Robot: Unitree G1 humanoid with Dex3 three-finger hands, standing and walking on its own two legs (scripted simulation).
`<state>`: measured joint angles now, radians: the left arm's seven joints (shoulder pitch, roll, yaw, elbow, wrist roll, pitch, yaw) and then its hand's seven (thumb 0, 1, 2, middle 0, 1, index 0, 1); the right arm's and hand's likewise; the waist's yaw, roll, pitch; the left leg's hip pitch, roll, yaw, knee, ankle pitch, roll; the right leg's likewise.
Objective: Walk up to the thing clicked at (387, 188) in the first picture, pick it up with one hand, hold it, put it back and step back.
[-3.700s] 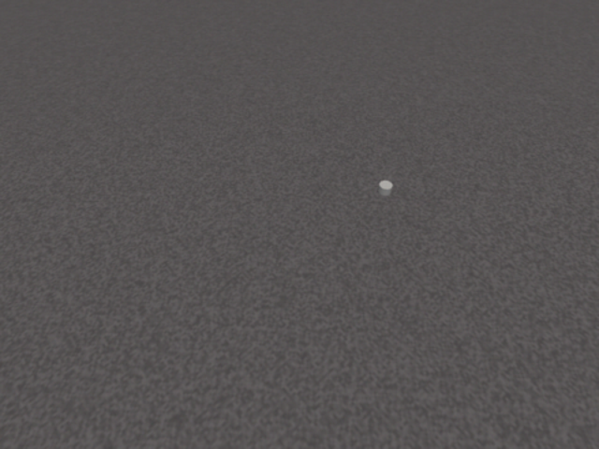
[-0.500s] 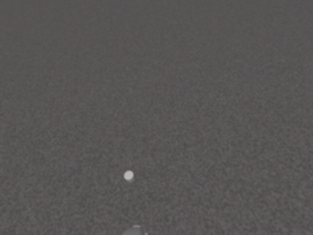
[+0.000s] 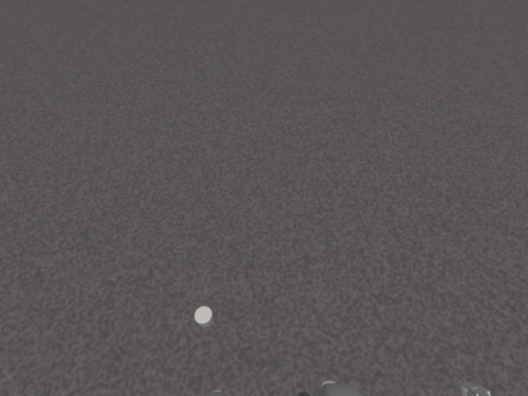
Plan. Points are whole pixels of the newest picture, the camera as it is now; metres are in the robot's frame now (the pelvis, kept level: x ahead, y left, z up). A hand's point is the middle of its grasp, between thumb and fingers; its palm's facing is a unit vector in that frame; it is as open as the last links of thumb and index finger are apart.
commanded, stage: walk up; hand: left
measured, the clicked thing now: (204, 316) +0.47 +0.25 -0.73
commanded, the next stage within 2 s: stand in 1.12 s
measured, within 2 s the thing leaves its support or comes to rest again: neither
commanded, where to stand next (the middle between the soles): +0.09 +0.00 m, yaw +0 degrees
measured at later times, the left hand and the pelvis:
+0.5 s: hand out of the picture +0.15 +0.24 -0.12, palm faces -0.02 -0.94 -0.33, open 7.4 cm; pelvis +0.02 +0.00 +0.03, yaw +0 degrees
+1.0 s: hand out of the picture +0.09 +0.26 -0.13, palm faces +0.03 -0.94 -0.33, open 7.4 cm; pelvis +0.03 +0.01 +0.03, yaw +1 degrees
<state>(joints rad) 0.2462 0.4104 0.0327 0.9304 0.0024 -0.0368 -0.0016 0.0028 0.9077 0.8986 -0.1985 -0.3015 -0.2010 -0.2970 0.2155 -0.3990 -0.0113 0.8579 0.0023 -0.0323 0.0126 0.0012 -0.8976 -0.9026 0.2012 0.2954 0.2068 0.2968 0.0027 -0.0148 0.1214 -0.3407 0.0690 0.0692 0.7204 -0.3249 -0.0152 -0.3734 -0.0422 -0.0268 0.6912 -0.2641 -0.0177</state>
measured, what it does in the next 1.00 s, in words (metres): stands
